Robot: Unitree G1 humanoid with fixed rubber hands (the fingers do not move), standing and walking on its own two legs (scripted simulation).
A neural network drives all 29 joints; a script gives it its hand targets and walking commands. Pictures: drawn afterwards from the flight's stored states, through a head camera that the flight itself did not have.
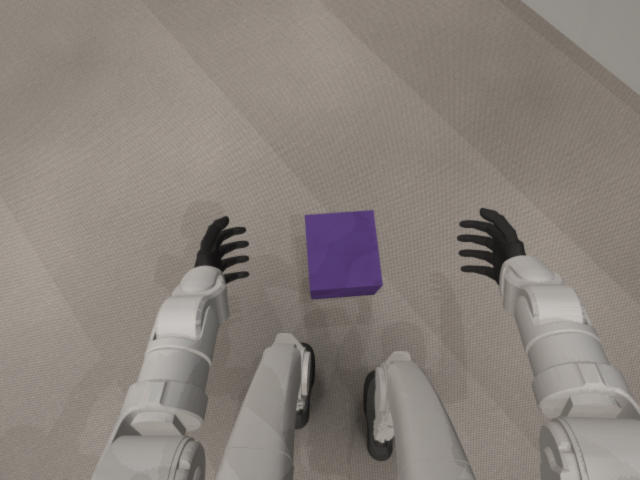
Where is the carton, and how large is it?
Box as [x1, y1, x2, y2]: [305, 210, 382, 298]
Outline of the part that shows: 373,210 305,215 309,285 311,298 373,294 382,285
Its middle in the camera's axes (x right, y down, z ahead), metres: +0.06 +0.05 +1.02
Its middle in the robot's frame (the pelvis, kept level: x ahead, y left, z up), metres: +0.50 +0.00 -0.59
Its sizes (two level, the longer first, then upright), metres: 0.189 0.172 0.158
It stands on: the floor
